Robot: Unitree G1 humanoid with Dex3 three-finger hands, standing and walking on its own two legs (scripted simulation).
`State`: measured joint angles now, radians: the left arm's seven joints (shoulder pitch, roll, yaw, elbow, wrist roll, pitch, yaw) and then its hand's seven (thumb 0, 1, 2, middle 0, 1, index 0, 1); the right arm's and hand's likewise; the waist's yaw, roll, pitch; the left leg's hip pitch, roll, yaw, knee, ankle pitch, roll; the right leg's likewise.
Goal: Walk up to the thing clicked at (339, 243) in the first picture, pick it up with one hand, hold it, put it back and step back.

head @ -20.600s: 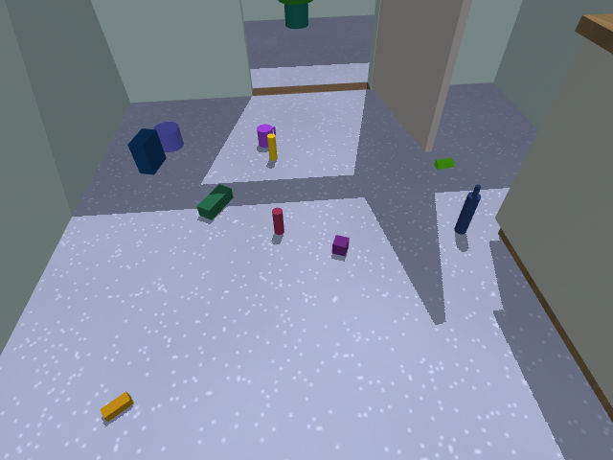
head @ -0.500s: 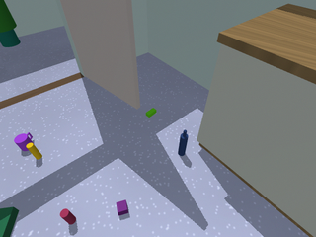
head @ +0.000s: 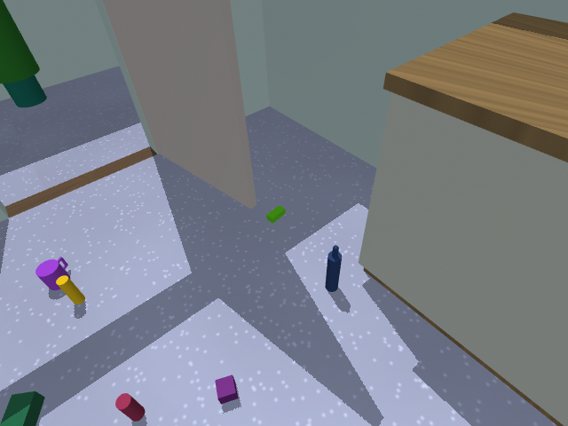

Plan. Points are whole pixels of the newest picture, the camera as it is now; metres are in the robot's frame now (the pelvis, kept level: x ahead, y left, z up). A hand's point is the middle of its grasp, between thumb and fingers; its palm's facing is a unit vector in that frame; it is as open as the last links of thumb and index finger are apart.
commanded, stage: walk up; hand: left
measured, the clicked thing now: (226, 389) +0.44 +0.26 -0.75
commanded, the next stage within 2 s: stand in 0.68 s
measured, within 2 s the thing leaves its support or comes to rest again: neither
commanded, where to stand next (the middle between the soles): +0.03 +0.00 m, yaw +1 degrees
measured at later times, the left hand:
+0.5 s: hand out of the picture +0.10 +0.24 -0.16, palm faces -0.03 -0.94 -0.33, open 7.4 cm
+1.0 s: hand out of the picture +0.08 +0.24 -0.15, palm faces -0.02 -0.94 -0.34, open 7.4 cm
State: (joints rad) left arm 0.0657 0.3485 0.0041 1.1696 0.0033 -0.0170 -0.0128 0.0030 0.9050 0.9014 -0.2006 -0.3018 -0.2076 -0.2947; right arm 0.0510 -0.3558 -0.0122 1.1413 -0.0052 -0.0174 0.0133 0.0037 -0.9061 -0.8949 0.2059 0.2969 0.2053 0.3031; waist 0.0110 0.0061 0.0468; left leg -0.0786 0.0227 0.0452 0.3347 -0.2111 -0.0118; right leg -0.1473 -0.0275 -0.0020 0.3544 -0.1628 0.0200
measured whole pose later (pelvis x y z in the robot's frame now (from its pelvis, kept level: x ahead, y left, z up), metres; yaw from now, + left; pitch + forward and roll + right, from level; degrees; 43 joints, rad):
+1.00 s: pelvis +0.00 -0.01 +0.00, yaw +0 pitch -2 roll +0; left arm 0.08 0.35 0.00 1.14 0.00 -0.01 -0.01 0.00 0.91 0.90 -0.20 -0.30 -0.21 -0.29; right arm 0.08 -0.34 -0.01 1.14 -0.01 -0.01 0.01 0.00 -0.91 -0.89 0.21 0.30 0.21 0.30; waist 0.00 0.00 0.06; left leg -0.06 0.03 0.05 0.29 -0.18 -0.03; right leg -0.14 -0.01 0.00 0.33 -0.14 0.01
